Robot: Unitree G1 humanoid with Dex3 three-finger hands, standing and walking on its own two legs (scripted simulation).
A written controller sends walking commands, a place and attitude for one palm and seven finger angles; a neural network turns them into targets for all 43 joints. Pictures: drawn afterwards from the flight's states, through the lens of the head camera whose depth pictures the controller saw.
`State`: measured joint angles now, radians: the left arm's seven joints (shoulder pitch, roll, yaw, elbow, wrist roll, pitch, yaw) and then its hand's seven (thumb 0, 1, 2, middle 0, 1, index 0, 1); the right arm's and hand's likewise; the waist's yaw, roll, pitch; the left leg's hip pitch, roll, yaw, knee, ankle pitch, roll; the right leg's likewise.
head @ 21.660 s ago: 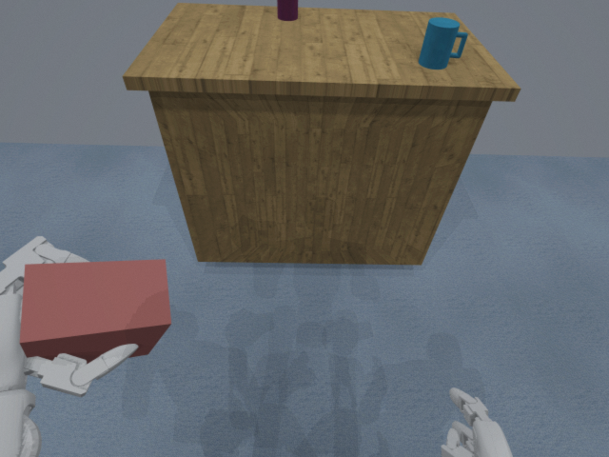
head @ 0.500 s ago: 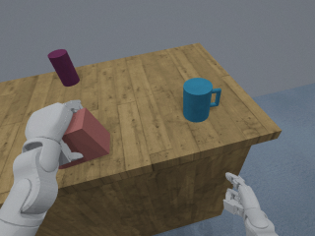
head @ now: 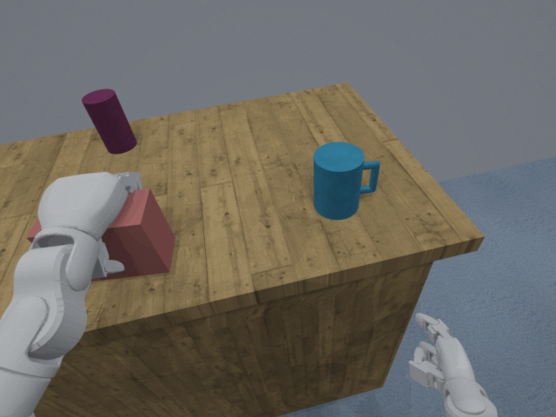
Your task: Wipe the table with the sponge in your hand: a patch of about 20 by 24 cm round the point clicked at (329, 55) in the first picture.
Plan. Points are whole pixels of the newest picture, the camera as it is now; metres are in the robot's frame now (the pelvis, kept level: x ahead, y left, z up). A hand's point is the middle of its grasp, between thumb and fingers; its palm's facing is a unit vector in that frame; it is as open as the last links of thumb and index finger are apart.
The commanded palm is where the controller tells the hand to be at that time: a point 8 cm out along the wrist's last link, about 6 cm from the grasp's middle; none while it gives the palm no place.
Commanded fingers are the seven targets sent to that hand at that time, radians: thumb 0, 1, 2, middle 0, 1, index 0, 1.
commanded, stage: move the sponge above the wiping area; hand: left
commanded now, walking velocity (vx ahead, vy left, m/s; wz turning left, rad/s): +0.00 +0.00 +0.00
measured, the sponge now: (116, 245) +0.27 +0.29 +0.13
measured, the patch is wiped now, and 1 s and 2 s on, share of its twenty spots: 0.20 0.20 0.20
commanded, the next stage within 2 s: none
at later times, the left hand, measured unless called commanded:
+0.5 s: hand (93, 195) +0.28 +0.29 +0.22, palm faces +0.26 -0.01 -0.96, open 10.0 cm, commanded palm +0.23 +0.28 +0.27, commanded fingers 0.00 0.10 1.30 -1.20 -1.60 -1.20 -1.60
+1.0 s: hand (59, 177) +0.27 +0.30 +0.25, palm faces +0.37 -0.03 -0.93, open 10.0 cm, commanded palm +0.21 +0.28 +0.27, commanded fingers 0.00 0.10 1.30 -1.20 -1.60 -1.20 -1.60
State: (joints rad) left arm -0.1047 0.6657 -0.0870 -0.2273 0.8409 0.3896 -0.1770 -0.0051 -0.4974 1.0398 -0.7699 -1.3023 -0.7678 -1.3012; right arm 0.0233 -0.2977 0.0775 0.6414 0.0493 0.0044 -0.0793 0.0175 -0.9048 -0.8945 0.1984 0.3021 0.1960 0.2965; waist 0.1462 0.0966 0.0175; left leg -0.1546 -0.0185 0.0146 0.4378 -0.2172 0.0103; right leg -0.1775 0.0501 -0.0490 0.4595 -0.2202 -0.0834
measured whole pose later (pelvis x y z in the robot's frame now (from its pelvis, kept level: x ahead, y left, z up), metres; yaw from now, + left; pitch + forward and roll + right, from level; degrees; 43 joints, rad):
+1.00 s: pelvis +0.00 +0.01 +0.00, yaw -1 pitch -4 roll +1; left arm -0.17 0.65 0.07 -0.25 0.77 0.50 -0.10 0.00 -0.49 1.04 -0.77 -1.30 -0.77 -1.30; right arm 0.00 -0.26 0.10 0.63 0.08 0.05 -0.03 0.02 -0.90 -0.89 0.20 0.30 0.20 0.30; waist 0.14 0.12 -0.03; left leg -0.13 -0.02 0.03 0.40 -0.20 0.01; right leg -0.16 0.05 -0.03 0.42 -0.20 -0.07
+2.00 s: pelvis +0.00 +0.01 +0.00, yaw +0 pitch -3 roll +1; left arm -0.07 0.59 -0.06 -0.24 0.80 0.46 -0.21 0.00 -0.49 1.04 -0.76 -1.31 -0.76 -1.30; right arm 0.03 -0.29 0.08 0.61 0.07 0.01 -0.05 0.02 -0.90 -0.89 0.20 0.30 0.20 0.30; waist 0.13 0.12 0.00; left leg -0.18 -0.03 0.02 0.44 -0.21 0.03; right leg -0.20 0.04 -0.04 0.45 -0.21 -0.06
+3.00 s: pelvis -0.02 +0.02 -0.01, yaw +0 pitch -1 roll +0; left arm -0.03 0.65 0.03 -0.40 0.70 0.08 0.13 0.00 -0.49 1.04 -0.76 -1.32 -0.77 -1.31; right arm 0.07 -0.27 0.05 0.59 -0.02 0.02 -0.01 0.02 -0.90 -0.89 0.20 0.30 0.20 0.30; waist 0.11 0.02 0.06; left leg -0.27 -0.03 0.05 0.51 -0.22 0.04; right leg -0.28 0.03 -0.04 0.51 -0.21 -0.06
